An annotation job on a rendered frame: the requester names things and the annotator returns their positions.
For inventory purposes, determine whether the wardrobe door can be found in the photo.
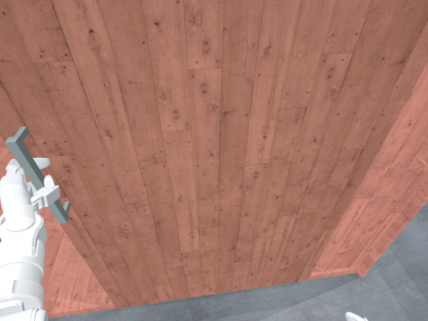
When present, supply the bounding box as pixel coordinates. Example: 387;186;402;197
313;63;428;272
0;0;428;308

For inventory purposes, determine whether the robot left hand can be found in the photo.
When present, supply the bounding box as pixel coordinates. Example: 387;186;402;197
0;158;60;212

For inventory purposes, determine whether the left robot forearm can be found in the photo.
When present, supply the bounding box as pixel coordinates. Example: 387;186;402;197
0;205;47;317

